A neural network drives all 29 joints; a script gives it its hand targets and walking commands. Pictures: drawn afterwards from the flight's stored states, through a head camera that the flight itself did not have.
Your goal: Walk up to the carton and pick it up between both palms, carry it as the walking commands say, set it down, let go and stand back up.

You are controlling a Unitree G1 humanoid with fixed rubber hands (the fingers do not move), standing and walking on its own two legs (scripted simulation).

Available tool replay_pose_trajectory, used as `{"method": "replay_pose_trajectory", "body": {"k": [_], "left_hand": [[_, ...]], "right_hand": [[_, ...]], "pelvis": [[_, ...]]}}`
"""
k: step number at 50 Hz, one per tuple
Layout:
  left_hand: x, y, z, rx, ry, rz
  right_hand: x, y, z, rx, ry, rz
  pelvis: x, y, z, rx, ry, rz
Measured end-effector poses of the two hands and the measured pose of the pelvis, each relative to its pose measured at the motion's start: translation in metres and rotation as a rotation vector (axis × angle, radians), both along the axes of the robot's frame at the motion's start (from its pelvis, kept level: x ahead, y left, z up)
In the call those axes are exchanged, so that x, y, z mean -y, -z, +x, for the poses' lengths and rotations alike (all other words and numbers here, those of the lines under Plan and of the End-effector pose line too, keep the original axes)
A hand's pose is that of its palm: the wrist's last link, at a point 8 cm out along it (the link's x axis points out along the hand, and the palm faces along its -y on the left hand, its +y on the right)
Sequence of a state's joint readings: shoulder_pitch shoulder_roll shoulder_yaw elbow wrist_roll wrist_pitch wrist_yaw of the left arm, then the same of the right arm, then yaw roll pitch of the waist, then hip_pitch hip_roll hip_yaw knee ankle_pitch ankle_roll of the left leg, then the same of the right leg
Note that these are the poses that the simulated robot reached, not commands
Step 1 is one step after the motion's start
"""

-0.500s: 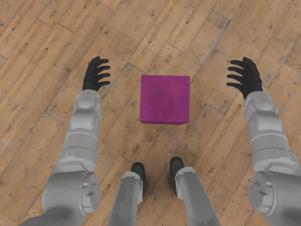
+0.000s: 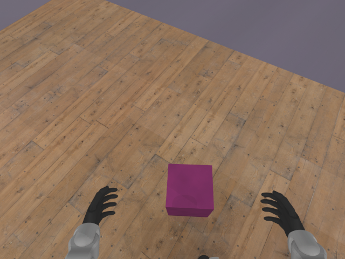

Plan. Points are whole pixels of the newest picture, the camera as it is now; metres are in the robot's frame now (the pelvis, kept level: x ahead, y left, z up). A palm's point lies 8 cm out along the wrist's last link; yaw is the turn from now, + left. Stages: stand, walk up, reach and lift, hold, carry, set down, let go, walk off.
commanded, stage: let go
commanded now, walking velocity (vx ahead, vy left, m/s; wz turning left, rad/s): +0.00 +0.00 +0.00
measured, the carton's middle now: (188, 191) +0.43 -0.04 -0.64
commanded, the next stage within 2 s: stand in 0.60 s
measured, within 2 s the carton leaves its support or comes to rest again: neither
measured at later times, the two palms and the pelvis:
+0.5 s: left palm (69, 252) +0.17 +0.24 -0.05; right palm (293, 243) +0.18 -0.22 -0.05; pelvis +0.01 +0.01 +0.01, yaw +0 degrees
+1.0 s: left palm out of the picture +0.14 +0.30 -0.07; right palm (321, 251) +0.16 -0.29 -0.07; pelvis +0.02 +0.00 +0.01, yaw +1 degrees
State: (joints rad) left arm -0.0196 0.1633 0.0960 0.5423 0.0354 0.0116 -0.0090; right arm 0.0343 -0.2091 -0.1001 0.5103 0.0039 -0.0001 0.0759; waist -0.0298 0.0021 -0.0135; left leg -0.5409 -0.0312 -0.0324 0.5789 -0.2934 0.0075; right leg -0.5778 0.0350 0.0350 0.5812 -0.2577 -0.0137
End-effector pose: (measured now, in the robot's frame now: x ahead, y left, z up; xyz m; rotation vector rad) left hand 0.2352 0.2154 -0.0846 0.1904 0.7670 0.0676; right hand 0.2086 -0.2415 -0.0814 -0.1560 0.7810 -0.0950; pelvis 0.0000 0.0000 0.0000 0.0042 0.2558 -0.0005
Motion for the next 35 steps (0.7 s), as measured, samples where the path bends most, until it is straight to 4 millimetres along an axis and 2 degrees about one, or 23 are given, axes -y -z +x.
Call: {"method": "replay_pose_trajectory", "body": {"k": [7,12,21,27,31,35], "left_hand": [[-0.019,-0.022,-0.043,-0.011,-0.002,0.005],[-0.027,-0.029,-0.059,-0.016,-0.012,-0.010],[-0.029,-0.032,-0.065,-0.026,-0.013,-0.017],[-0.027,-0.033,-0.064,-0.025,-0.010,-0.008],[-0.028,-0.032,-0.062,-0.015,-0.013,0.013],[-0.048,-0.023,-0.070,-0.060,-0.034,0.109]], "right_hand": [[-0.012,-0.021,-0.035,-0.008,-0.009,-0.004],[-0.016,-0.028,-0.042,-0.012,-0.020,-0.006],[-0.020,-0.032,-0.033,-0.006,-0.033,-0.004],[-0.019,-0.031,-0.034,-0.017,-0.023,-0.009],[-0.012,-0.028,-0.039,-0.041,-0.016,-0.042],[0.008,-0.020,-0.044,-0.052,0.002,-0.117]], "pelvis": [[-0.005,-0.012,0.011,0.158,-0.001,-0.009],[-0.010,-0.014,0.013,0.247,-0.002,-0.012],[-0.014,-0.013,0.011,0.340,-0.005,-0.012],[-0.012,-0.013,0.011,0.358,-0.004,-0.010],[-0.010,-0.011,0.010,0.347,0.003,-0.011],[-0.007,-0.010,0.012,0.300,-0.002,-0.010]]}}
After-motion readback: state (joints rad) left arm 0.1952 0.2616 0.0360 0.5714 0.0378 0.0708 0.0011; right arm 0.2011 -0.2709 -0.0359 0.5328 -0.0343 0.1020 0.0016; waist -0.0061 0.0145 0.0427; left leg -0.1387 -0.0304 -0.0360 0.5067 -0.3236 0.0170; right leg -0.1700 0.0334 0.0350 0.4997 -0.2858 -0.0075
